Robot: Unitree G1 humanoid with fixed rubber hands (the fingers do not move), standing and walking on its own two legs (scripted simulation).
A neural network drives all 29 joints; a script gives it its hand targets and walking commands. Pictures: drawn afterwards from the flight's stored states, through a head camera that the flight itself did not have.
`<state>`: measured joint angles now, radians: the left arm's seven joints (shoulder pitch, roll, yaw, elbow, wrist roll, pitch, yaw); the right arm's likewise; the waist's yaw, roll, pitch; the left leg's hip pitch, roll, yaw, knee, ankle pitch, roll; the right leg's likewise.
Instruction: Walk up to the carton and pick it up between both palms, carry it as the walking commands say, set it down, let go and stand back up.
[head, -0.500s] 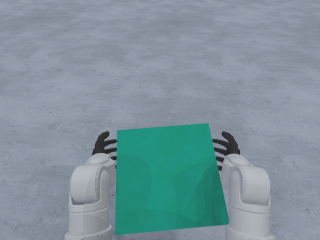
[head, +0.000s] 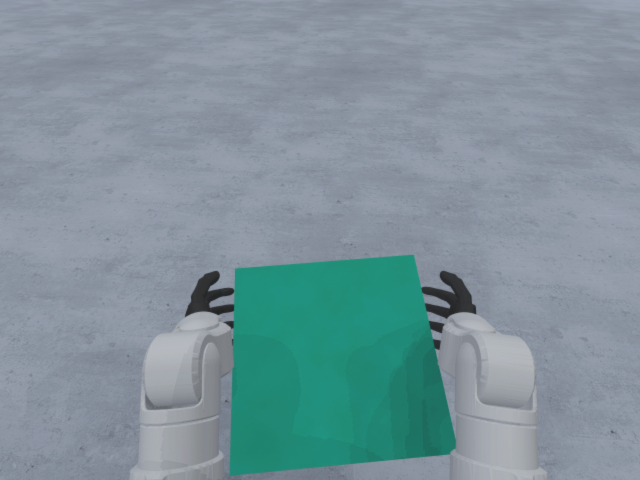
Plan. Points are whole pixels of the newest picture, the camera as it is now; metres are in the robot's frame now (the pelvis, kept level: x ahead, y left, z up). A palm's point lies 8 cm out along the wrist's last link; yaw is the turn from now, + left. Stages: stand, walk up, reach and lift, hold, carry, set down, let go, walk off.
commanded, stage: carry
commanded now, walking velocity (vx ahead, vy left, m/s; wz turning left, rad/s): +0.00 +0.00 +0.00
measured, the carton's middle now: (332, 369) +0.29 +0.00 +0.00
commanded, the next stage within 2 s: none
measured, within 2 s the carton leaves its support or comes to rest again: neither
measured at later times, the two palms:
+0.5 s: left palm (206, 345) +0.27 +0.15 +0.08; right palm (460, 347) +0.28 -0.15 +0.08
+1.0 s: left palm (206, 355) +0.27 +0.15 +0.06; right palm (458, 355) +0.28 -0.15 +0.06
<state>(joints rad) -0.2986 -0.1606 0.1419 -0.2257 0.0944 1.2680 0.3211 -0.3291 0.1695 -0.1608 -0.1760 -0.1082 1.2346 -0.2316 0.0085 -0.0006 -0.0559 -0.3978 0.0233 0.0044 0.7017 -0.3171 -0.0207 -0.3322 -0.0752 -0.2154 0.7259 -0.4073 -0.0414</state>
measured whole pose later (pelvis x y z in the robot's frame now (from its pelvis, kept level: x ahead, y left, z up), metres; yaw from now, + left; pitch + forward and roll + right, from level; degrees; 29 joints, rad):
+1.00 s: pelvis -0.02 +0.00 +0.00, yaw +0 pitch -1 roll +1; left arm -0.25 -0.15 0.17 0.07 0.20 0.91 0.13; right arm -0.29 0.16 -0.19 0.11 -0.22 0.91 -0.12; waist 0.01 0.00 -0.07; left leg -0.39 0.03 0.00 0.70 -0.29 -0.03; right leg -0.33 -0.07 -0.22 0.73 -0.38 -0.05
